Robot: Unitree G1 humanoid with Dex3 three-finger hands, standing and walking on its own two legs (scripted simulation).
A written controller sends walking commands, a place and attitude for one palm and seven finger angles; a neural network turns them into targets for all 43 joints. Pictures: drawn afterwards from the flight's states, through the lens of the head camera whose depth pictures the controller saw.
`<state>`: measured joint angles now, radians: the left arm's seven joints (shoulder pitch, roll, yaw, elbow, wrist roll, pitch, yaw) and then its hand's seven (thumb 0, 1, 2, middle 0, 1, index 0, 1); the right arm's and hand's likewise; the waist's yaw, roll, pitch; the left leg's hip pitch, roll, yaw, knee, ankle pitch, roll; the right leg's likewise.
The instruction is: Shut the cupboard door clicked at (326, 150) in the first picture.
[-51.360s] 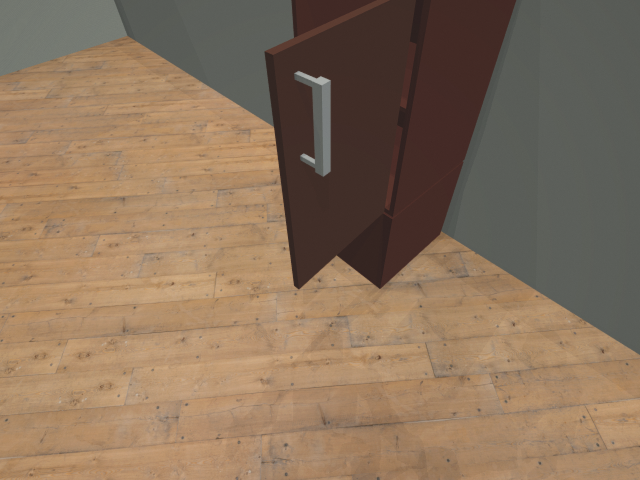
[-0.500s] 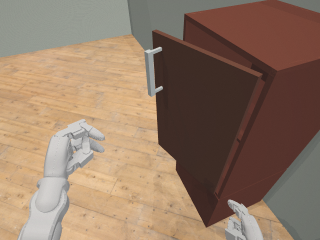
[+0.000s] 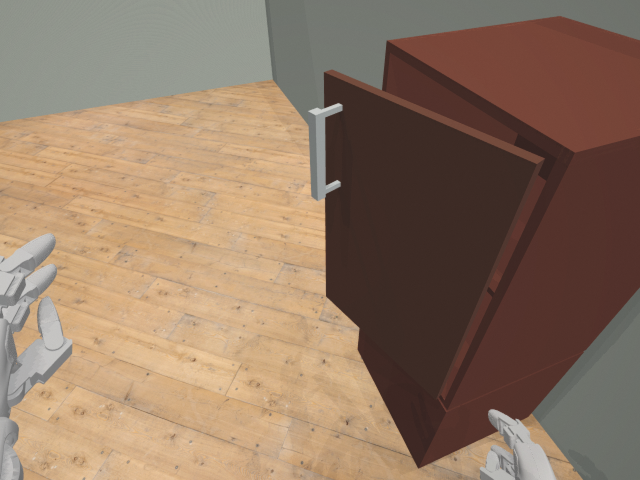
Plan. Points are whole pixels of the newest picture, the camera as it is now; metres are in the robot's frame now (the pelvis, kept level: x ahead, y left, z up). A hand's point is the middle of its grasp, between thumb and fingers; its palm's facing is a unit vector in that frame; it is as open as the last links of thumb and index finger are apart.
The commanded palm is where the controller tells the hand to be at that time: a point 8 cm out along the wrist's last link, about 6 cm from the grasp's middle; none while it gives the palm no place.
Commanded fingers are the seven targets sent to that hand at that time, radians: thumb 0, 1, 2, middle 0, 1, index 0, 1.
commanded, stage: draw the hand back to the body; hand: left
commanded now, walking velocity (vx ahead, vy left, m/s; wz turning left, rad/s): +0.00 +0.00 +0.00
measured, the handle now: (326, 153) +0.61 +0.08 +0.12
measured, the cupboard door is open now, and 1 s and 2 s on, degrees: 18 18 18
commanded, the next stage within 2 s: step back with the hand held close in 0.26 s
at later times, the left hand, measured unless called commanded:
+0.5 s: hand (87, 330) +0.20 +0.26 +0.16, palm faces +0.44 -0.79 -0.44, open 7.4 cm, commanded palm +0.14 +0.29 +0.17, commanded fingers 0.00 0.90 0.90 -0.20 -0.30 -0.20 -0.30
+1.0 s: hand (80, 372) +0.16 +0.25 +0.15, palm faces +0.40 -0.79 -0.47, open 7.4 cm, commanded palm +0.10 +0.29 +0.17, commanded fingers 0.00 0.90 0.90 -0.20 -0.30 -0.20 -0.30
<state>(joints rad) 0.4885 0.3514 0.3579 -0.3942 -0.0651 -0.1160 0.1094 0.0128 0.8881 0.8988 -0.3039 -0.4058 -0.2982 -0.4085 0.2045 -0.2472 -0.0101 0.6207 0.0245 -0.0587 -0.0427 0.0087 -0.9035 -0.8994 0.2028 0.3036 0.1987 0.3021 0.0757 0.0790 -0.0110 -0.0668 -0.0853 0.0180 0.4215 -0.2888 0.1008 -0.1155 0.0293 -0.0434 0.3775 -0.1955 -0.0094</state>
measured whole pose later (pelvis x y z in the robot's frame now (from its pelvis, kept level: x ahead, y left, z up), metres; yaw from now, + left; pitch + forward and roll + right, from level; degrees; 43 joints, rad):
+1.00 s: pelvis -0.05 -0.01 -0.02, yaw -2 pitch +0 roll -1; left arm 0.51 0.39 0.44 -0.46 -0.03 -0.18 0.12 0.01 0.89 0.90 -0.21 -0.30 -0.21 -0.31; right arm 0.22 -0.22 -0.02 0.53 0.02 0.02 -0.07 0.01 -0.90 -0.90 0.21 0.30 0.20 0.30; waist 0.01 0.01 0.00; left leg -0.34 -0.08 0.08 0.65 -0.33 0.11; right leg -0.40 0.04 0.03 0.64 -0.24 0.00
